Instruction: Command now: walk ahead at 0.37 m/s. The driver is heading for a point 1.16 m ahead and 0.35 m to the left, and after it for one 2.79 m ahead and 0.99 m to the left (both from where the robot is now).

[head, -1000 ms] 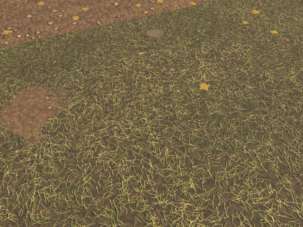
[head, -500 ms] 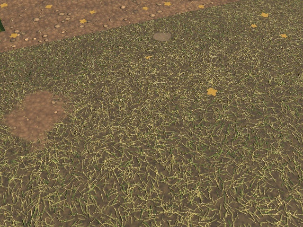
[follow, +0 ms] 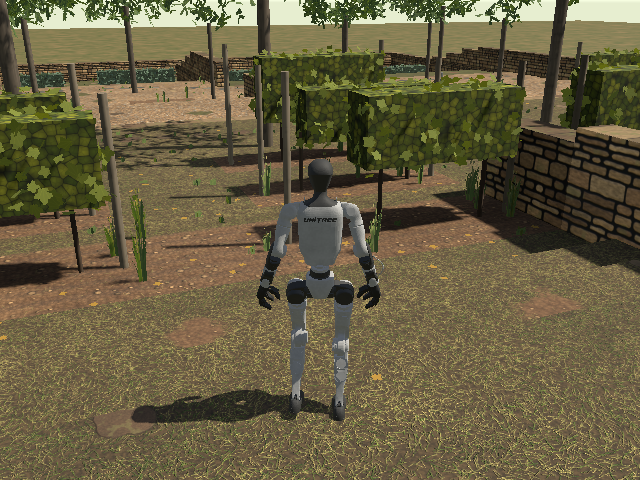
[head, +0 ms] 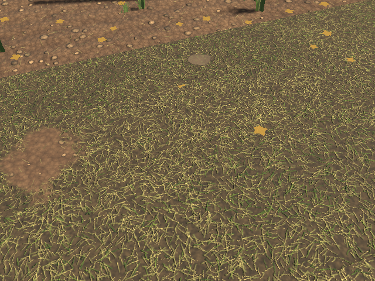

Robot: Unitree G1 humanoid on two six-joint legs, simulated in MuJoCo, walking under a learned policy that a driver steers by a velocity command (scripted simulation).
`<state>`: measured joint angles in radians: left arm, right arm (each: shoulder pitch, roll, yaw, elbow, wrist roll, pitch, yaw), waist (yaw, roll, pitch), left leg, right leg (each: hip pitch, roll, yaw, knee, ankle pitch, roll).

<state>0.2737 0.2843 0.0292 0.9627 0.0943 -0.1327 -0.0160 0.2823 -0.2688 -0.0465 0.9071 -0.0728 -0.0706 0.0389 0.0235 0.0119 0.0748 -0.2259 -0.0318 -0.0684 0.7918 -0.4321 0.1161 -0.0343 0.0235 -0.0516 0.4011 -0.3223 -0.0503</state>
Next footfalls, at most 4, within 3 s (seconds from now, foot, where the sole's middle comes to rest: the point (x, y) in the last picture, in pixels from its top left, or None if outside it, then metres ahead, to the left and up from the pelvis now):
0.26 left None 0.22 0.12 -0.78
0.78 right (245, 272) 0.59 -0.18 -0.94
1.36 left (173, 211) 0.86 0.12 -0.94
1.72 right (199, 171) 1.09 0.01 -0.94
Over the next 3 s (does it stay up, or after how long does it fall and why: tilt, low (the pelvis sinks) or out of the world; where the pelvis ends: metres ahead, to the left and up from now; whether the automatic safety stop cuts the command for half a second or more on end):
stays up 1.28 0.30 -0.31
